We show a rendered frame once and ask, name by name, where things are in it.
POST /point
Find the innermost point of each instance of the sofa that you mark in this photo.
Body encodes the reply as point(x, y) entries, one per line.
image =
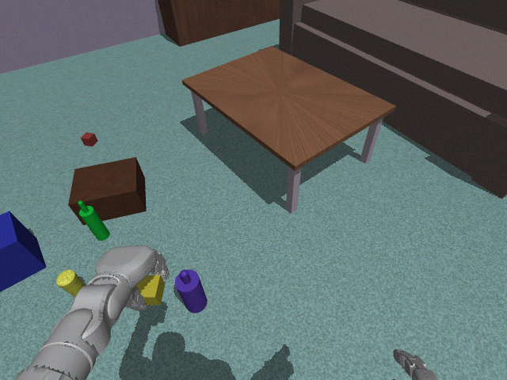
point(442, 63)

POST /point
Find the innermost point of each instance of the right robot hand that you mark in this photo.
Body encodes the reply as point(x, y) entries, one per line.
point(414, 366)

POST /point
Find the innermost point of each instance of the left robot arm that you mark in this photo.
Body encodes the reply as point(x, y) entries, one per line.
point(82, 334)

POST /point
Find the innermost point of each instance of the coffee table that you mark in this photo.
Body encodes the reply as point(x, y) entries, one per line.
point(293, 109)

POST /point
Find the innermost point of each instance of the left robot hand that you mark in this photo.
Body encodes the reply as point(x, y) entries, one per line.
point(134, 263)

